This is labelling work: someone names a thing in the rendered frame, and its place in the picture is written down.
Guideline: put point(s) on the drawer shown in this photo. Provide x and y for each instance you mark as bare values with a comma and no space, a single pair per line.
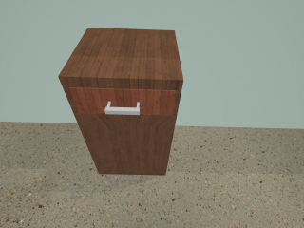
95,100

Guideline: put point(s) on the handle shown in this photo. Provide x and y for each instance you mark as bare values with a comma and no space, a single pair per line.
109,110

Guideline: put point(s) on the cabinet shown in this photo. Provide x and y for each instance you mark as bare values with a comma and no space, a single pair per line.
126,58

